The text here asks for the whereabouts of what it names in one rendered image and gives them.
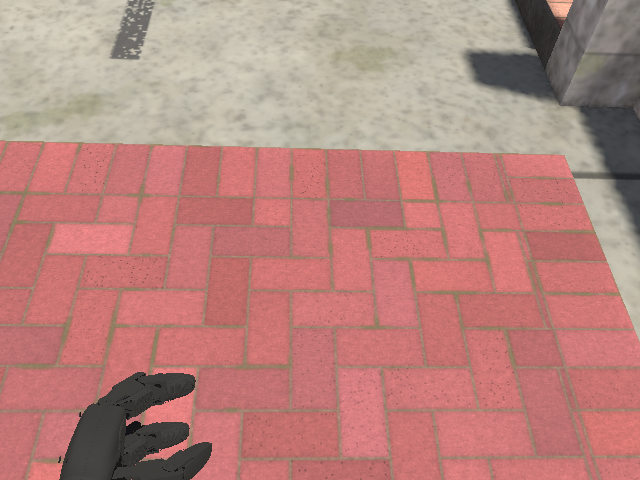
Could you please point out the robot left hand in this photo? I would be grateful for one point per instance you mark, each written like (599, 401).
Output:
(104, 448)

